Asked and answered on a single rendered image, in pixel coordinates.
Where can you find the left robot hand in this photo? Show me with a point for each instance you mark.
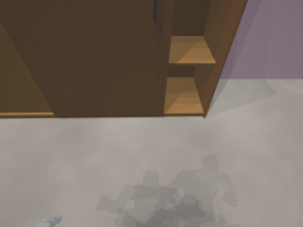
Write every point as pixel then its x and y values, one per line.
pixel 50 221

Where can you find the wardrobe door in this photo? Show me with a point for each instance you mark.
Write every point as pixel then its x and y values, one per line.
pixel 19 92
pixel 94 57

